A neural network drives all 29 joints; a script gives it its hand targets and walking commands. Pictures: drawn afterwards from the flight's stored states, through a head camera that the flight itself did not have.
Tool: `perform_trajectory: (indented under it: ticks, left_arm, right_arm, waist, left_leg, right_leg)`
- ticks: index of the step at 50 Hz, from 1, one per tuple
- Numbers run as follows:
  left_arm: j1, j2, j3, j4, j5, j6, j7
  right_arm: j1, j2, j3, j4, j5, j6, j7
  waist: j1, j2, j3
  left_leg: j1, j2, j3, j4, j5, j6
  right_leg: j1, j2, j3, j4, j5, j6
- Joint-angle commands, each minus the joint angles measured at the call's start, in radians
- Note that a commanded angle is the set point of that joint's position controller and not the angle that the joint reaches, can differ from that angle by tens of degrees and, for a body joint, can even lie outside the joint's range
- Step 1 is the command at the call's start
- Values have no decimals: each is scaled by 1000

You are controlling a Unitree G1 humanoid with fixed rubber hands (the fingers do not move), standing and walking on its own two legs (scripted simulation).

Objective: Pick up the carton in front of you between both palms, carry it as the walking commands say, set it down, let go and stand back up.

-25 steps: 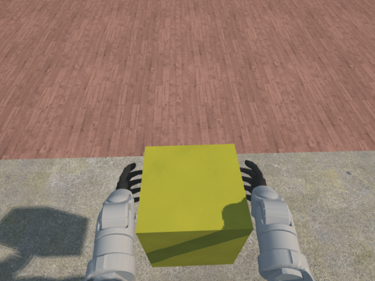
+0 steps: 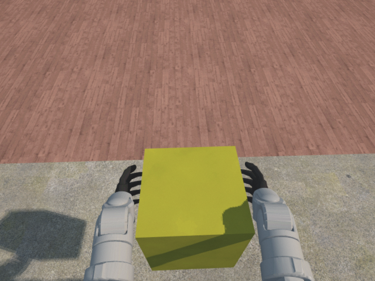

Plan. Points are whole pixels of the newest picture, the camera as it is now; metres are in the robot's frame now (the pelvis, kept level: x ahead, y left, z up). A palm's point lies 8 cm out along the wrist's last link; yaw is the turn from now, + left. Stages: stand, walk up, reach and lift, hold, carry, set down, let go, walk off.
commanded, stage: reach and lift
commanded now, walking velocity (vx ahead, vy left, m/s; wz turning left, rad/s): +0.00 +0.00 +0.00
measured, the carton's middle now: (191, 211) +0.30 +0.00 -0.04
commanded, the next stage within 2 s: hold in 0.28 s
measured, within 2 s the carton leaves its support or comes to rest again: neither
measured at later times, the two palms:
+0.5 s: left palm (122, 197) +0.28 +0.15 +0.05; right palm (263, 194) +0.28 -0.15 +0.05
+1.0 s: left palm (121, 197) +0.28 +0.15 +0.05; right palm (263, 194) +0.28 -0.15 +0.05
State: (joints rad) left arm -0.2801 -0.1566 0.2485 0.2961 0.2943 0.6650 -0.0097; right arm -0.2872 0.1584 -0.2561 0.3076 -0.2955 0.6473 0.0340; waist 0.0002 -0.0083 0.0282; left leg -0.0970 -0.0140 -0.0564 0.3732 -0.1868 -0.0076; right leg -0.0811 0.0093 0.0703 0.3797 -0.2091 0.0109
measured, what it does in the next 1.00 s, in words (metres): stands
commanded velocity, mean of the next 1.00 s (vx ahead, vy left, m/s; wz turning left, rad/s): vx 0.01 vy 0.00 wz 0.00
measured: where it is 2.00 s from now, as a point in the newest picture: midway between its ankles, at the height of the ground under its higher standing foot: (195, 264)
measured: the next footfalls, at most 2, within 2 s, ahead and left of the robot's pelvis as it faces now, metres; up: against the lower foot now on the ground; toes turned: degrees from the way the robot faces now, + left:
left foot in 1.46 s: +0.20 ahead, +0.09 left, +0.00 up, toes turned +10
right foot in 1.84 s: +0.51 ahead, -0.15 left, +0.00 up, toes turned -15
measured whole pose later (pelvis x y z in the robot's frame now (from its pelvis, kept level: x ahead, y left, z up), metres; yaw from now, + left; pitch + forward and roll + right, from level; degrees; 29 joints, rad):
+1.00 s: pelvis -0.01 +0.00 +0.00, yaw +0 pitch -8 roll +0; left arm -0.29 -0.16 0.24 0.23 0.29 0.76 -0.01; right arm -0.29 0.16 -0.25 0.23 -0.29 0.75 0.03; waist 0.00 -0.01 0.05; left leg -0.04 -0.01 -0.06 0.36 -0.17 -0.01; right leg -0.03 0.01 0.07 0.37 -0.20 0.01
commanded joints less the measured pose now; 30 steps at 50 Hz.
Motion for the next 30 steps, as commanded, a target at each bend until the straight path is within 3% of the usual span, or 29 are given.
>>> perform_trajectory:
  ticks: [1, 14, 19, 25, 30]
  left_arm:
    - [-418, -918, -518, -40, -231, -23, -225]
    - [-425, -896, -533, -84, -243, 6, -223]
    - [-400, -891, -599, -173, -283, 43, -217]
    - [-402, -845, -534, -130, -245, 78, -213]
    - [-476, -874, -542, -125, -254, 71, -221]
  right_arm:
    - [-397, 907, 503, -21, 217, -14, 210]
    - [-402, 904, 526, -68, 233, 20, 201]
    - [-368, 902, 589, -155, 269, 58, 189]
    - [-377, 854, 525, -117, 237, 95, 189]
    - [-452, 877, 536, -115, 246, 87, 200]
  waist:
    - [-1, 11, -254]
    - [1, 3, -232]
    - [-5, 2, -272]
    - [-4, 4, -132]
    - [-2, 6, -165]
  left_leg:
    - [113, -83, -11, -36, 230, -4]
    - [112, -86, -9, -44, 194, 0]
    - [148, -87, -17, -55, 257, -1]
    - [97, -80, -7, -83, 87, 4]
    - [95, -76, -7, -69, 53, 7]
  right_leg:
    - [34, 89, 0, -49, 228, -7]
    - [46, 85, 4, -58, 212, -2]
    - [89, 83, 10, -70, 287, 1]
    - [40, 77, -1, -96, 111, -7]
    - [32, 76, -5, -82, 75, -10]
